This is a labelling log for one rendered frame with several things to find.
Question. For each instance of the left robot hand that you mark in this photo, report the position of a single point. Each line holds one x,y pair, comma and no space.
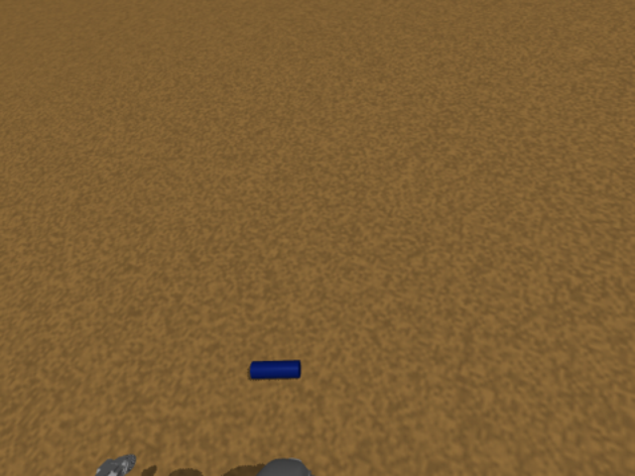
118,467

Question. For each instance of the can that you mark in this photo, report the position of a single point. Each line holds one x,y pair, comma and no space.
275,369

